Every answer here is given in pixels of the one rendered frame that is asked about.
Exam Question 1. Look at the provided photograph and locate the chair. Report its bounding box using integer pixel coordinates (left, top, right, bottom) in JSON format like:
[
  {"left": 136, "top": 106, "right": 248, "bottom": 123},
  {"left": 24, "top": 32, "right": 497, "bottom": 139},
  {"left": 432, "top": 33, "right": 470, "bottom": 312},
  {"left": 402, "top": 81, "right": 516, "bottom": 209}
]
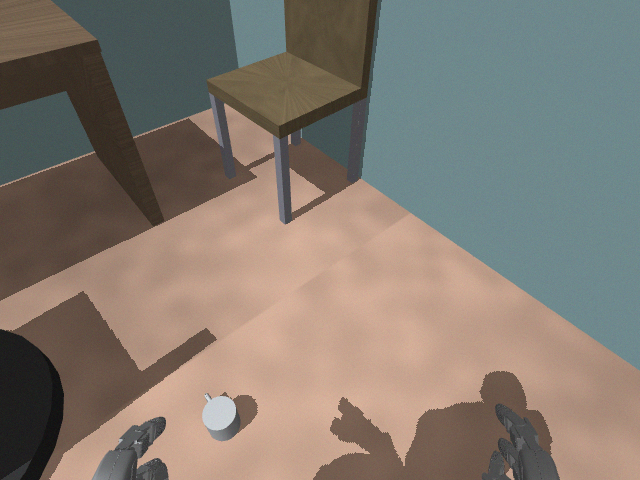
[{"left": 206, "top": 0, "right": 378, "bottom": 225}]

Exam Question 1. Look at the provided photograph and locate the left robot hand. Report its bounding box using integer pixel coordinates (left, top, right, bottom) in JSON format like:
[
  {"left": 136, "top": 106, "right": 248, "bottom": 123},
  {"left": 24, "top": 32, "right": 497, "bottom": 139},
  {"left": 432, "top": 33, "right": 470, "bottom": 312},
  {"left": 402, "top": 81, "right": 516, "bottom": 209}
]
[{"left": 92, "top": 417, "right": 169, "bottom": 480}]

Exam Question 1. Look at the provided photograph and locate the desk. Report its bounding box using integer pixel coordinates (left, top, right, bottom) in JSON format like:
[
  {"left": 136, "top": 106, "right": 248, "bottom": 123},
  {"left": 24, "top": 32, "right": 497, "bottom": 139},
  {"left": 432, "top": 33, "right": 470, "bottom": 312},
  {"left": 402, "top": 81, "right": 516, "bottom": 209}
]
[{"left": 0, "top": 0, "right": 165, "bottom": 226}]

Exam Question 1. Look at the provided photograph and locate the right robot hand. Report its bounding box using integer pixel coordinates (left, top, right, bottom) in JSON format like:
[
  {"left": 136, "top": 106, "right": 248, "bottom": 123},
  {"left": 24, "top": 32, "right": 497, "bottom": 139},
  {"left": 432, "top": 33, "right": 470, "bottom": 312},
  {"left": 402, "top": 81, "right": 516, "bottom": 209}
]
[{"left": 482, "top": 404, "right": 560, "bottom": 480}]

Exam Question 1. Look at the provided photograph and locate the mug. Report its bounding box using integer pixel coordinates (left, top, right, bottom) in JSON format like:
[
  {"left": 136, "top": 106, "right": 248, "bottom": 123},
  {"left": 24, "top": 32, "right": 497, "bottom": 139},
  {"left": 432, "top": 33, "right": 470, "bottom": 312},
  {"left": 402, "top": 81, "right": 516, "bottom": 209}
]
[{"left": 202, "top": 393, "right": 241, "bottom": 441}]

